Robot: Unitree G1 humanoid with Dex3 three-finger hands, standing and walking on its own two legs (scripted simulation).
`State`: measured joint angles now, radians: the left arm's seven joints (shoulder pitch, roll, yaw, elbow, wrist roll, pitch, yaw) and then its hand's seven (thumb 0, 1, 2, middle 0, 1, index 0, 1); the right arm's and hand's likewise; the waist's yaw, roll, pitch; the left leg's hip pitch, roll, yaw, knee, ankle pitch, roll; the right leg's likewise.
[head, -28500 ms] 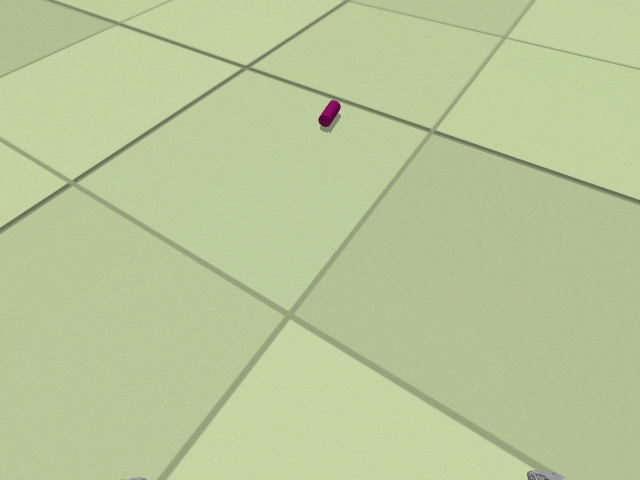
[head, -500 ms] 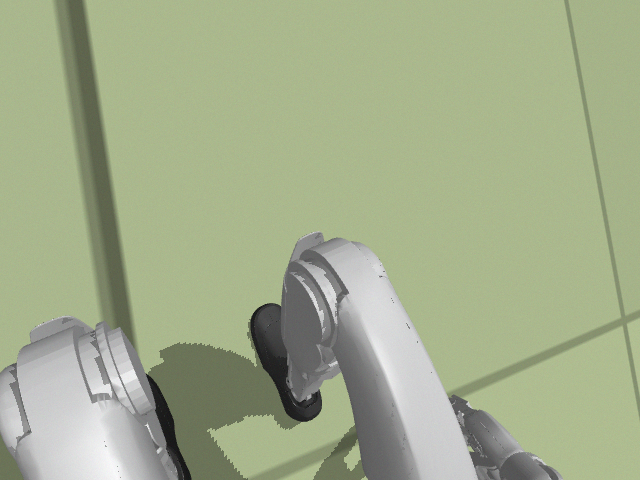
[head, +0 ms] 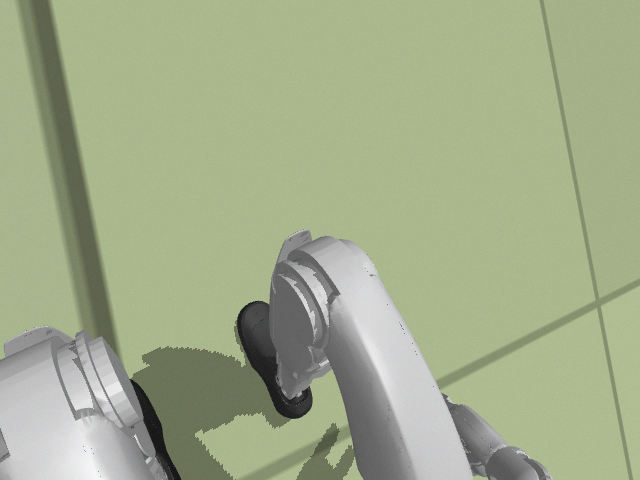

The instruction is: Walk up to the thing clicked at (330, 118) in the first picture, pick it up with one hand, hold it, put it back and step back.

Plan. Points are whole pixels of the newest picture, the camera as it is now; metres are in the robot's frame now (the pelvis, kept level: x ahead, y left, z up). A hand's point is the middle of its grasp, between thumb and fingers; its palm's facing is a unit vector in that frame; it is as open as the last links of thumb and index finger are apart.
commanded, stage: rest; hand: left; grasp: from above
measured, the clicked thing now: out of the picture +0.48 +0.34 -0.27
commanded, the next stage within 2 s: open in 0.22 s
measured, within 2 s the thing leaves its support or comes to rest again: rests again in 0.68 s
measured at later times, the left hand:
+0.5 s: hand out of the picture +0.47 +0.34 -0.24, palm faces -0.46 -0.10 -0.88, open 9.7 cm
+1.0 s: hand out of the picture +0.47 +0.34 -0.24, palm faces -0.47 -0.11 -0.88, open 11.8 cm
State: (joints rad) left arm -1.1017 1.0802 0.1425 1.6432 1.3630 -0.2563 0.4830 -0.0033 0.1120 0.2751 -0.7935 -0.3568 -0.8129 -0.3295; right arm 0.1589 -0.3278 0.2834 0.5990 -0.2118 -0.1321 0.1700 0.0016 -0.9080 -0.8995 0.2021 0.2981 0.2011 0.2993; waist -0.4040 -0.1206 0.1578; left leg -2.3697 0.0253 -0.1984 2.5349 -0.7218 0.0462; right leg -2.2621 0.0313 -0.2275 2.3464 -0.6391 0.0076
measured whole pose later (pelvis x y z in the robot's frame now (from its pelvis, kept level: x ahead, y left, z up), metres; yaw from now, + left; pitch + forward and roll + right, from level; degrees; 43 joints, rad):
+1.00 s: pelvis +0.00 +0.00 +0.00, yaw -1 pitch +29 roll -16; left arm -1.11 1.12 0.10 1.64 1.33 -0.27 0.46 0.00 -0.17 0.78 -0.34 -0.84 -0.35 -0.82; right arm 0.14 -0.34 0.34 0.59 -0.22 -0.14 0.17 0.00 -0.90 -0.90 0.20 0.30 0.20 0.30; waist -0.41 -0.13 0.18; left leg -2.36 0.03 -0.22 2.54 -0.72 0.05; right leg -2.25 0.04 -0.24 2.33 -0.62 0.01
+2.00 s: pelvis -0.01 -0.01 +0.06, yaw +6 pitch +34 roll -10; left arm -1.08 0.85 0.00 1.32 1.16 -0.16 0.09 0.00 -0.47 0.99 -0.12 -0.99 -0.11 -0.99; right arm 0.17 -0.33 0.14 0.59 -0.10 0.02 0.12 0.00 -0.90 -0.90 0.20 0.30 0.20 0.30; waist -0.28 0.00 0.00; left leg -2.24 0.01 -0.11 2.29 -0.66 0.04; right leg -2.16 0.01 -0.15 2.17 -0.62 -0.01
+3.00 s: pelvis +0.01 +0.00 +0.21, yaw +11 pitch +31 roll -6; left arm -0.31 0.47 0.02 0.56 0.43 0.12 0.03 0.00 0.82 0.89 -0.21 -0.32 -0.21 -0.32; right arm 0.12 -0.27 0.00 0.59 0.02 -0.01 0.01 0.01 -0.91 -0.90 0.20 0.30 0.20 0.30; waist -0.08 0.03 -0.20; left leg -1.73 0.00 -0.06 1.83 -0.64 0.03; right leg -1.68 0.01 -0.08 1.75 -0.62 0.00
